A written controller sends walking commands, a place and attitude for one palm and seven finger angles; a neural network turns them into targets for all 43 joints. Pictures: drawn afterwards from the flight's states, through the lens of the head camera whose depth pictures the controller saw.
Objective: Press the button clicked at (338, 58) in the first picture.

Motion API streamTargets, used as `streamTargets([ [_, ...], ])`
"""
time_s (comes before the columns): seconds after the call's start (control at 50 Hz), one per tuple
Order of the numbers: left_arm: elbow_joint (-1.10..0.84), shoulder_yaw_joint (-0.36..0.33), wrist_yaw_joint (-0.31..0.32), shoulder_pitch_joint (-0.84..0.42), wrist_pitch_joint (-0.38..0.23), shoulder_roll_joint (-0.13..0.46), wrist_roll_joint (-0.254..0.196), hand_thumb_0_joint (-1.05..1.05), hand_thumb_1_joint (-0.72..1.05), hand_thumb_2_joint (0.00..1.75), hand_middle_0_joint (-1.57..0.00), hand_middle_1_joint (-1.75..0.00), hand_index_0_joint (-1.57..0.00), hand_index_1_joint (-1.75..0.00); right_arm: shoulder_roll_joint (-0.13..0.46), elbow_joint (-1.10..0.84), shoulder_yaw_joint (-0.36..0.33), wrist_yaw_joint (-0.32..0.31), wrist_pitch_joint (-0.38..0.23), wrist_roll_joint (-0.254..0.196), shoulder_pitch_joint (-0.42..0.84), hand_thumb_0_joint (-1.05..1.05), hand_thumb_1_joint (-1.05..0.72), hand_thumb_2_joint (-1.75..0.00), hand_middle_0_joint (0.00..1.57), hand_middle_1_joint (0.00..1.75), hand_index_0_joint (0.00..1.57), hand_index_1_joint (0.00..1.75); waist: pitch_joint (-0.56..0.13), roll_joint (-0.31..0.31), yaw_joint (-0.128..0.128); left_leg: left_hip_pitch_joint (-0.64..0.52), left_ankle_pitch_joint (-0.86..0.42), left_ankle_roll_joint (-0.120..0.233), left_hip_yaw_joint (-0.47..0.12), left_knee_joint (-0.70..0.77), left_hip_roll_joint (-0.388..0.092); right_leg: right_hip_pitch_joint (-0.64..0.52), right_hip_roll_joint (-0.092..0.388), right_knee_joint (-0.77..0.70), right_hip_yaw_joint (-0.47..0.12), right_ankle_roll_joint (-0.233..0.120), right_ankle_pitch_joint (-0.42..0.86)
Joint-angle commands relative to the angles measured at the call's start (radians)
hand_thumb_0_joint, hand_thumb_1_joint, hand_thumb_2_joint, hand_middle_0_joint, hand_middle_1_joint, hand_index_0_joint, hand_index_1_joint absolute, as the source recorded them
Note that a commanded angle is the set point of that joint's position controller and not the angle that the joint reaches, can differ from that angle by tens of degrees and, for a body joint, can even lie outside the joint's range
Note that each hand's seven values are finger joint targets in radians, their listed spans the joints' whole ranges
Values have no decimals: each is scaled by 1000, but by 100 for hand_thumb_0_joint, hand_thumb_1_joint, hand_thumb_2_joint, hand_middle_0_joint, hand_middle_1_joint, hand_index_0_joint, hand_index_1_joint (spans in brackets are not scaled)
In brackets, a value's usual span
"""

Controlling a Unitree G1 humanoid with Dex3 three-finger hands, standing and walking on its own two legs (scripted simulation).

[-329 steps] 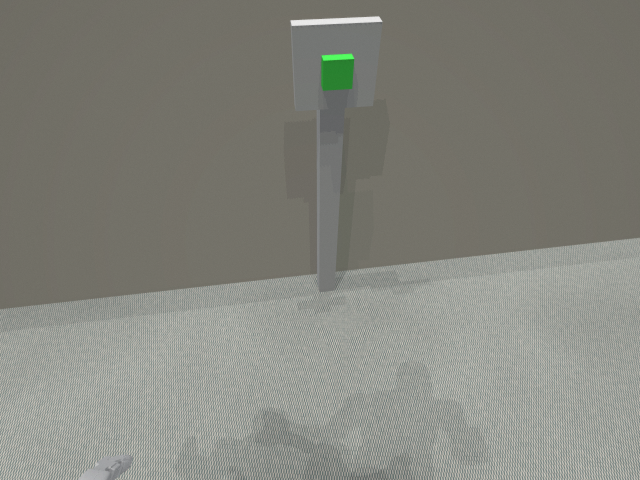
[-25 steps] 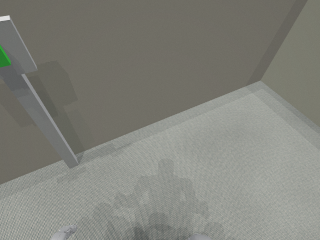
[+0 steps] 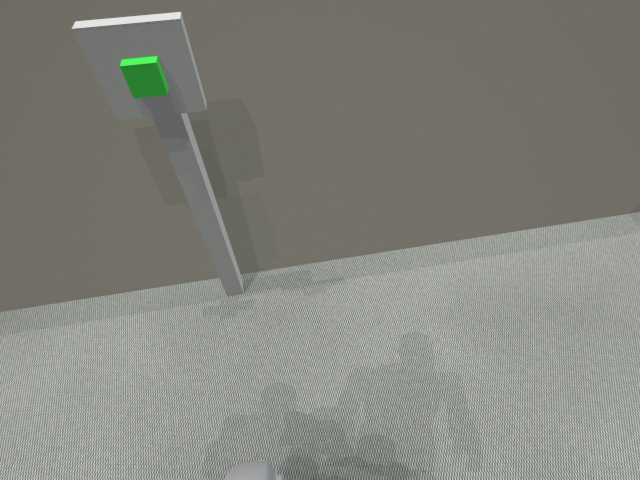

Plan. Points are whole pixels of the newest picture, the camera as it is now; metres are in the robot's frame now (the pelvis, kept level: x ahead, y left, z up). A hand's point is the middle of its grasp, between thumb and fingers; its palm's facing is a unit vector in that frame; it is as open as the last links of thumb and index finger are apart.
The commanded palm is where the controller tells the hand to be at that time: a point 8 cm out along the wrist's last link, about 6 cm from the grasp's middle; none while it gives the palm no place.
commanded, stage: turn to face it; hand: left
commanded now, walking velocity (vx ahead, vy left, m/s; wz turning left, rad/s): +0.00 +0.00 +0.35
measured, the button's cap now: (145, 76) +0.75 +0.36 +0.10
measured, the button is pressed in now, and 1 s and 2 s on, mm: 0 0 0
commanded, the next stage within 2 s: take the last steps up to it in 0.28 s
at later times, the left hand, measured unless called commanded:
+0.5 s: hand out of the picture +0.02 +0.27 -0.17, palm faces +0.20 -0.96 -0.22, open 7.4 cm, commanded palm none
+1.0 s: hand out of the picture +0.00 +0.17 -0.16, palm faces +0.27 -0.95 -0.18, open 7.3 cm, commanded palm none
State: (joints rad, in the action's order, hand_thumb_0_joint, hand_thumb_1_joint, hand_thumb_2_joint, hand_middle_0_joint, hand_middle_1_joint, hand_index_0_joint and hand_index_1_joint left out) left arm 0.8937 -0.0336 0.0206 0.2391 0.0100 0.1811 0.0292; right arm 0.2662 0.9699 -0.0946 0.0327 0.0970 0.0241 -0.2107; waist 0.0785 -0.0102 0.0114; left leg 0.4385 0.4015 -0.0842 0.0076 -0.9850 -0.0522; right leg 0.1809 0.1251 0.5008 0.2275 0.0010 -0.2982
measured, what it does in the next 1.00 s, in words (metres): steps on the spot: left foot, then right foot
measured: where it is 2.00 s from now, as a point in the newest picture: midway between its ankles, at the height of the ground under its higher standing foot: (298, 443)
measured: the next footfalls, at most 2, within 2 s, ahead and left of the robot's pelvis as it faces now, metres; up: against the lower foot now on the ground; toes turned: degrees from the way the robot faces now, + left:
left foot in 0.12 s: +0.03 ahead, +0.14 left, +0.00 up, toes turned +8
right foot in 0.72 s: +0.07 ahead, -0.07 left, +0.00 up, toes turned +4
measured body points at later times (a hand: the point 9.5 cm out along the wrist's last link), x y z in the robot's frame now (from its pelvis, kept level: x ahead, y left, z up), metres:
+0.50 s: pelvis +0.00 +0.06 +0.01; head +0.01 +0.09 +0.46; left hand +0.01 +0.32 -0.15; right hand +0.11 -0.16 -0.13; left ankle -0.01 +0.13 -0.74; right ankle +0.00 -0.10 -0.67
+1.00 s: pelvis +0.10 +0.03 +0.00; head +0.10 +0.01 +0.45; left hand -0.01 +0.22 -0.15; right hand +0.13 -0.21 -0.16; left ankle +0.14 +0.18 -0.67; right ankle +0.03 -0.08 -0.74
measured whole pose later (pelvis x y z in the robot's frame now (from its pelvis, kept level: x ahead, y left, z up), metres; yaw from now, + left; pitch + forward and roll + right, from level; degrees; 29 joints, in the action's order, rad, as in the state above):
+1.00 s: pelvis +0.10 +0.03 +0.00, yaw +12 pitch -1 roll +0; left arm 1.13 -0.02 0.02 0.44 -0.06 0.10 0.02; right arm 0.19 1.09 -0.08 0.02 0.02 0.03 -0.32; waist 0.00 -0.04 0.01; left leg 0.58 0.18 -0.03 0.03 -1.01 -0.11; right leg -0.02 -0.02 0.28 0.13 -0.04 -0.28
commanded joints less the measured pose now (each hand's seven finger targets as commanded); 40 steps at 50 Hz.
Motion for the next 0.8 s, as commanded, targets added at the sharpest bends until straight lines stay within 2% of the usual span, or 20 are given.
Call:
streamTargets([
  [0.0,-33,-69,12,59,-12,238,6,0,90,90,-20,-30,-20,-30,21,-116,13,-7,-53,-15,105,0,-90,-90,20,30,20,30,-88,226,-63,-12,55,18,74,203,23,-118,247,-89,-158,-126,509],
  [0.02,-28,-72,11,62,-10,241,6,0,90,90,-20,-30,-20,-30,19,-114,16,-11,-58,-16,94,0,-90,-90,20,30,20,30,-101,231,-60,-49,38,26,89,262,32,-116,247,-61,-146,-119,541],
  [0.06,-15,-72,9,49,-6,237,-3,0,90,90,-20,-30,-20,-30,38,-98,14,-16,-70,-14,33,0,-90,-90,20,30,20,30,-135,196,-21,-196,-128,41,98,474,43,-72,216,38,-96,-64,519],
  [0.08,-18,-69,7,47,-1,218,-14,0,90,90,-20,-30,-20,-30,84,-82,4,-16,-80,-12,-27,0,-90,-90,20,30,20,30,-177,87,17,-354,-295,58,51,595,-1,23,183,169,-57,-16,404],
  [0.1,-48,-56,2,52,4,151,-21,0,90,90,-20,-30,-20,-30,194,-82,-21,-22,-90,-5,-81,0,-90,-90,20,30,20,30,-214,-227,44,-530,-631,149,-265,622,-251,291,46,386,-25,62,-70],
  [0.12,-72,-35,7,5,13,115,-16,0,90,90,-20,-30,-20,-30,248,-66,-28,-33,-82,-12,-128,0,-90,-90,20,30,20,30,-214,-306,64,-488,-939,257,-363,617,-372,362,-5,521,-119,81,-390],
  [0.14,-61,-40,9,-7,23,137,-12,0,90,90,-20,-30,-20,-30,221,-62,-21,-41,-78,-6,-108,0,-90,-90,20,30,20,30,-183,-194,57,-428,-870,290,-282,607,-372,343,17,607,-173,65,-343],
  [0.16,-36,-43,12,-20,29,128,-9,0,90,90,-20,-30,-20,-30,180,-64,-9,-52,-85,-4,-64,0,-90,-90,20,30,20,30,-151,-248,43,-373,-819,256,-251,626,-295,349,17,626,-209,67,-276],
  [0.2,-3,-49,-2,-6,27,149,-10,0,90,90,-20,-30,-20,-30,133,-88,11,-58,-86,-6,24,0,-90,-90,20,30,20,30,-101,-198,10,-331,-735,227,-177,630,-219,357,10,679,-212,71,-149],
  [0.26,28,-47,-5,36,26,140,-10,0,90,90,-20,-30,-20,-30,113,-84,20,-61,-98,-12,13,0,-90,-90,20,30,20,30,-112,-128,-8,-367,-791,206,-131,639,-177,348,-10,673,-206,85,-76],
  [0.38,29,-39,1,10,27,117,-11,0,90,90,-20,-30,-20,-30,84,-58,22,-61,-103,-8,-39,0,-90,-90,20,30,20,30,-111,-103,2,-377,-649,241,-194,680,-188,318,-21,549,-213,95,-69],
  [0.46,24,-27,-12,-42,14,96,-1,0,90,90,-20,-30,-20,-30,70,-22,18,-60,-112,1,-102,0,-90,-90,20,30,20,30,-63,-103,31,-350,-165,268,-292,774,-207,327,-31,436,-204,74,-105],
  [0.52,17,-21,-24,-80,2,87,2,0,90,90,-20,-30,-20,-30,70,2,16,-62,-118,6,-131,0,-90,-90,20,30,20,30,-20,-113,43,-312,42,273,-343,818,-211,308,-35,330,-200,54,-122],
  [0.58,29,-18,-31,-70,-9,73,-3,0,90,90,-20,-30,-20,-30,76,19,16,-62,-121,8,-134,0,-90,-90,20,30,20,30,-14,-112,35,-266,76,264,-341,809,-203,216,-54,190,-183,38,-131],
  [0.64,82,-21,-32,48,-21,56,-6,0,90,90,-20,-30,-20,-30,68,38,21,-60,-120,5,-113,0,-90,-90,20,30,20,30,-26,-75,-25,-145,105,218,-273,731,-150,-18,-96,-22,-142,28,-14],
  [0.66,109,-24,-28,109,-31,70,-5,0,90,90,-20,-30,-20,-30,45,47,24,-58,-121,0,-112,0,-90,-90,20,30,20,30,-40,-24,-49,-76,108,185,-222,640,-100,-138,-78,-121,-167,21,17],
  [0.68,131,-36,-19,168,-42,118,1,0,90,90,-20,-30,-20,-30,-5,46,34,-55,-127,-7,-123,0,-90,-90,20,30,20,30,-47,110,-73,77,120,145,-128,472,-25,-275,41,-195,-315,-13,-127],
  [0.7,144,-53,-9,230,-43,195,4,0,90,90,-20,-30,-20,-30,-53,18,48,-50,-130,-12,-97,0,-90,-90,20,30,20,30,-15,333,-103,248,150,103,21,234,73,-319,244,-346,-607,-103,-322],
  [0.72,143,-52,-2,258,-39,204,-9,0,90,90,-20,-30,-20,-30,12,-8,32,-42,-126,3,-32,0,-90,-90,20,30,20,30,35,239,-120,279,161,103,-7,85,26,-200,311,-417,-691,-168,-447],
  [0.78,143,-33,0,157,-59,104,-15,0,90,90,-20,-30,-20,-30,0,37,16,-28,-115,8,-54,0,-90,-90,20,30,20,30,106,123,-41,247,-46,91,-15,-65,-36,-66,216,-415,-523,-143,-286],
])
